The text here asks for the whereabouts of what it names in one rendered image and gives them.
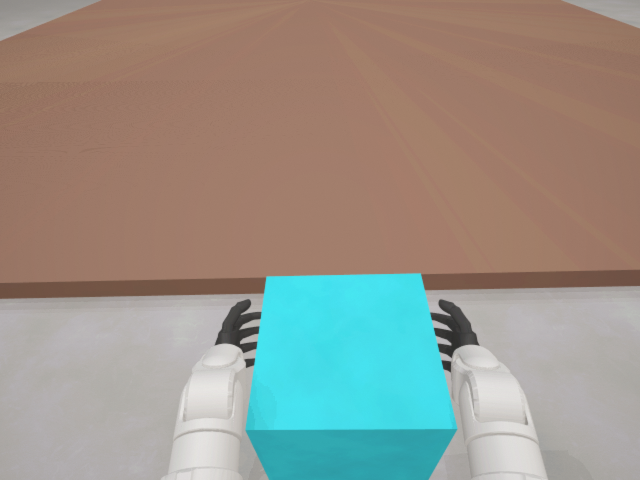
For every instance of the left robot forearm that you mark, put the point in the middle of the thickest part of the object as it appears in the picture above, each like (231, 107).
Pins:
(208, 430)

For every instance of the robot left hand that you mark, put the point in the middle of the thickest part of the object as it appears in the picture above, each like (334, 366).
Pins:
(230, 333)

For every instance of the carton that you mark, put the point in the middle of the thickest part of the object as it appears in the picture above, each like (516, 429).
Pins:
(348, 382)

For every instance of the right robot forearm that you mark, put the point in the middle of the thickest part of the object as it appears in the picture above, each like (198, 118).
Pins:
(498, 428)

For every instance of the robot right hand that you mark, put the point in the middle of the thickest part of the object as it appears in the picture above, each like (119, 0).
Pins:
(461, 333)

